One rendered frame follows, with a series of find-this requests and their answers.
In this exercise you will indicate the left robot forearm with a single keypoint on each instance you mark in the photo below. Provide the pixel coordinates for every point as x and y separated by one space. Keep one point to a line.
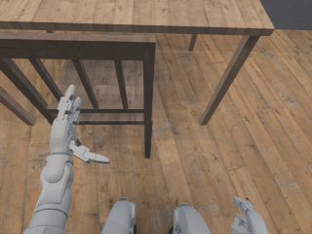
53 205

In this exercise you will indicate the right robot hand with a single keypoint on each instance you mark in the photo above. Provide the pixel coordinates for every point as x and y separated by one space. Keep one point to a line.
253 224

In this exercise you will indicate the left robot thigh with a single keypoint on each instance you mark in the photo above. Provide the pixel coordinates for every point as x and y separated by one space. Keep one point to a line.
121 218

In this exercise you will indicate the robot thigh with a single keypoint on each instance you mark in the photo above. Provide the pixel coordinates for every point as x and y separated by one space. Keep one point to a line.
188 221
121 218

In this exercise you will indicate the table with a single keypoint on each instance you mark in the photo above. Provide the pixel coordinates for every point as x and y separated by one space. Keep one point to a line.
246 18

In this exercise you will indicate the left robot hand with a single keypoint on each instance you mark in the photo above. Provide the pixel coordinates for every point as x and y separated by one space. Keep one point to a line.
63 130

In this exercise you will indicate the chair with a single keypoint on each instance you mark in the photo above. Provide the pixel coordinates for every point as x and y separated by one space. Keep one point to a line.
113 75

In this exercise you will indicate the right robot thigh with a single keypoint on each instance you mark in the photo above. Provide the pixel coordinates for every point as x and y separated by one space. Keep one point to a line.
188 221

